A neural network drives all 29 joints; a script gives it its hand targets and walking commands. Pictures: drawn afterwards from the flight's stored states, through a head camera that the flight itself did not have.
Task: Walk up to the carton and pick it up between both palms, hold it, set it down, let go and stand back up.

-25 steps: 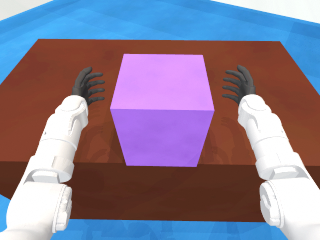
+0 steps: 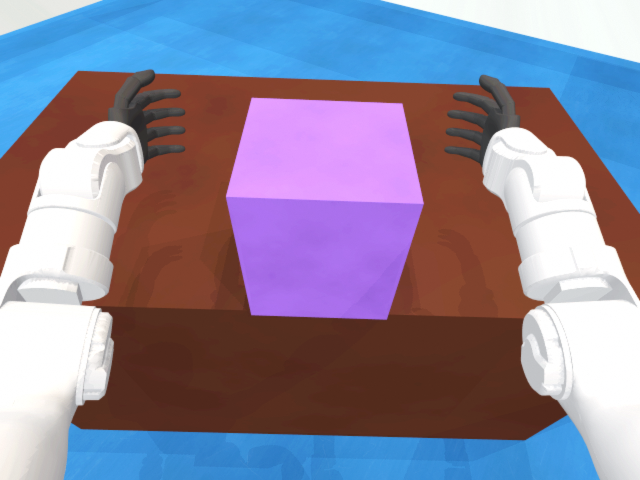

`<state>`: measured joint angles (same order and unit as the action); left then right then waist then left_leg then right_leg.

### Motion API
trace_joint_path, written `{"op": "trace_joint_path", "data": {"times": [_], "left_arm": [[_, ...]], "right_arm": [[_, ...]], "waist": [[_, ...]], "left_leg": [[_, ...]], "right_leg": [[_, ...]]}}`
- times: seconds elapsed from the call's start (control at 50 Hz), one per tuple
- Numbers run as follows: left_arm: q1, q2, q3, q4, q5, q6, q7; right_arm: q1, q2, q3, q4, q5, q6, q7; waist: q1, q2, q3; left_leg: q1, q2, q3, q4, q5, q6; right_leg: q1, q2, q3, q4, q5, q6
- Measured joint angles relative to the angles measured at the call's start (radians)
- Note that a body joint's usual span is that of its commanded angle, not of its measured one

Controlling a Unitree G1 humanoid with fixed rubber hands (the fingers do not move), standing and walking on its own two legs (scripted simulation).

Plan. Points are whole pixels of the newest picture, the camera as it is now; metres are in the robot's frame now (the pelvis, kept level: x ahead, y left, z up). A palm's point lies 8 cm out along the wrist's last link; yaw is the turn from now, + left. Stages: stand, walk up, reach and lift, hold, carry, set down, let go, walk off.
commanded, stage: set down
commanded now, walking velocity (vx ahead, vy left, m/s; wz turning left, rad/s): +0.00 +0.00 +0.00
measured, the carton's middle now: (322, 214) +0.48 -0.03 +0.06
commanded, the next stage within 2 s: none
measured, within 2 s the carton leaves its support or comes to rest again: neither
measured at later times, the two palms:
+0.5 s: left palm (139, 229) +0.39 +0.19 +0.14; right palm (494, 229) +0.37 -0.21 +0.14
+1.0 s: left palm (135, 313) +0.32 +0.20 +0.08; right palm (499, 304) +0.30 -0.21 +0.09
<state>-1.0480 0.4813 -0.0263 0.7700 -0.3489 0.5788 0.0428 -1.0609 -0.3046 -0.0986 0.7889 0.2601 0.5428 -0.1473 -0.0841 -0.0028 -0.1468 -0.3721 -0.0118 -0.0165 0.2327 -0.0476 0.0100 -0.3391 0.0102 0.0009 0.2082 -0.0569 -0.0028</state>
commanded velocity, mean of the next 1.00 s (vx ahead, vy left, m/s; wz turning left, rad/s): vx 0.00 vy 0.00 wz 0.00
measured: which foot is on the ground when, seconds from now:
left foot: down 0.00-1.00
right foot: down 0.00-1.00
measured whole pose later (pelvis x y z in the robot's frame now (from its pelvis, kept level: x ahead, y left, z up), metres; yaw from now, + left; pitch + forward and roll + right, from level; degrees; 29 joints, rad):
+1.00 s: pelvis +0.01 +0.01 +0.00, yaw -2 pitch +1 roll +0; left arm -0.15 0.26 0.04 -0.02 -0.20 0.49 0.01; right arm -0.11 -0.23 -0.07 -0.01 0.26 0.42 -0.14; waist 0.01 -0.03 0.01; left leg -0.16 -0.01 0.03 0.23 -0.09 0.02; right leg -0.15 0.01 0.05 0.23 -0.10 0.00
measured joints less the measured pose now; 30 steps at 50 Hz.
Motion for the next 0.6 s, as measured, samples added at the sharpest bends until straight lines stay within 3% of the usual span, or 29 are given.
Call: {"op": "trace_joint_path", "data": {"times": [0.08,0.18,0.4,0.6], "left_arm": [[0.074,-0.023,0.053,-0.044,0.057,0.0,-0.05],[0.223,-0.077,0.116,-0.143,0.125,-0.019,-0.092],[0.428,-0.142,0.102,-0.396,0.107,-0.021,-0.014],[0.571,-0.179,0.141,-0.561,0.165,0.046,-0.057]], "right_arm": [[0.073,0.003,0.016,-0.041,0.019,-0.011,-0.002],[0.252,0.036,0.014,-0.171,0.02,-0.032,-0.01],[0.497,0.087,-0.016,-0.464,-0.037,-0.03,-0.013],[0.612,0.084,-0.002,-0.553,-0.012,-0.013,-0.032]], "waist": [[-0.007,-0.007,0.036],[0.002,-0.011,0.082],[0.037,-0.01,0.1],[0.055,-0.031,0.123]], "left_leg": [[0.089,0.0,-0.005,-0.039,0.005,-0.001],[0.186,-0.001,0.0,-0.083,0.013,0.001],[0.148,-0.004,0.013,-0.044,0.0,0.007],[0.231,-0.003,0.027,-0.04,-0.022,0.007]], "right_leg": [[0.097,0.0,-0.002,-0.054,0.013,-0.001],[0.194,-0.001,0.004,-0.102,0.024,0.0],[0.135,-0.003,0.018,-0.026,-0.005,0.002],[0.213,-0.002,0.032,-0.021,-0.022,0.004]]}}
